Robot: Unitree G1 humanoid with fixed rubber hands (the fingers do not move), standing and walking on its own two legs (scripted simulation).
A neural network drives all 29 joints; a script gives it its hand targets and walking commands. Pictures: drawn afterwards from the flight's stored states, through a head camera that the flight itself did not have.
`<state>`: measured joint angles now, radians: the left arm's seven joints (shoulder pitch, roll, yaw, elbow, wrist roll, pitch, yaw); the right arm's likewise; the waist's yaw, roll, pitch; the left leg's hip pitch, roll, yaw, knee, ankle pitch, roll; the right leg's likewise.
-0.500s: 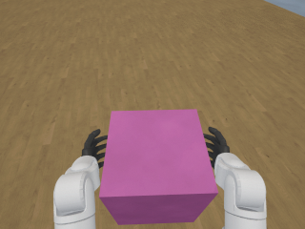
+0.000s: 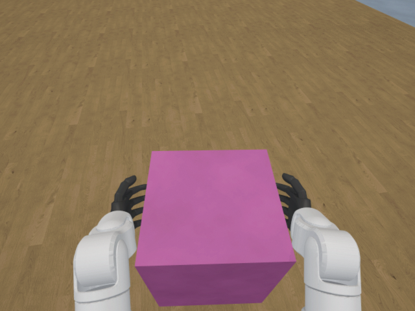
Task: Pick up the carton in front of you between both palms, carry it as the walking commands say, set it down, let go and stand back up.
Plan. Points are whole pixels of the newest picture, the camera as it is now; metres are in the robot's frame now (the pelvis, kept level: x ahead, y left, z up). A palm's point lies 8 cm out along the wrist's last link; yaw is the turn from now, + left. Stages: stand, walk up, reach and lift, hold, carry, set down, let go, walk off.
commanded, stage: carry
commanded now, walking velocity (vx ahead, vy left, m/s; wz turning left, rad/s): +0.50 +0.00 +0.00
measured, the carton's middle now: (210, 231) +0.28 +0.00 +0.03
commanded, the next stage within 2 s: none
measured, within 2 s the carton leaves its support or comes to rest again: neither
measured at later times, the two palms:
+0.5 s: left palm (153, 102) +0.61 +0.14 +0.10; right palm (266, 104) +0.61 -0.16 +0.10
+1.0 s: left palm (161, 61) +0.86 +0.15 +0.10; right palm (250, 63) +0.85 -0.15 +0.10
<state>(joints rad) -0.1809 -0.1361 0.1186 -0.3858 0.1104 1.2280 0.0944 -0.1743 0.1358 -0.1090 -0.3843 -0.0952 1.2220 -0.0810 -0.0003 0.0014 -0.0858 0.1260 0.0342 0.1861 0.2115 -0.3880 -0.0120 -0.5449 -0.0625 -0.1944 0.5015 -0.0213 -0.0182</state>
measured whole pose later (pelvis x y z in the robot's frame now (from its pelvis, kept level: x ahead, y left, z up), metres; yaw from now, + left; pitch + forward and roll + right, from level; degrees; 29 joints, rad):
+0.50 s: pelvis +0.34 +0.00 +0.00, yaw +0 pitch +4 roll +1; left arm -0.17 -0.13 0.11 -0.40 0.10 1.20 0.09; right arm -0.16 0.13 -0.10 -0.43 -0.10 1.22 -0.08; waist 0.00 0.00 -0.08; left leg -0.55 0.07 0.19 0.50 -0.01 0.01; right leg 0.11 -0.03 -0.18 0.20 -0.37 0.01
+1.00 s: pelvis +0.59 +0.00 +0.01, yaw +0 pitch +3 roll -1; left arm -0.19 -0.14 0.12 -0.33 0.11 1.21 0.09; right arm -0.18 0.14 -0.13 -0.35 -0.11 1.21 -0.07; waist 0.00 0.03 -0.08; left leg -0.17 0.06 0.18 0.48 -0.34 0.01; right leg -0.33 -0.04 -0.18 0.44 -0.16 -0.02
